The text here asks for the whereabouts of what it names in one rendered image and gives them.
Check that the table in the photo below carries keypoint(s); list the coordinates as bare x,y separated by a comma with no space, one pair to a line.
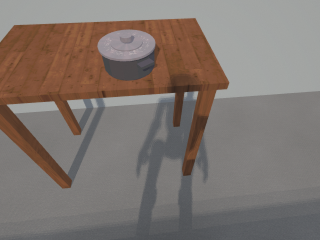
59,62

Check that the lid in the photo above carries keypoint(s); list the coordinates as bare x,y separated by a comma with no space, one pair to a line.
142,45

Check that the knob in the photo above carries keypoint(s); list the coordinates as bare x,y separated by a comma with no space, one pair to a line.
126,37

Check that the pot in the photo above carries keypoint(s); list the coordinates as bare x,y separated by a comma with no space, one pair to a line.
130,70

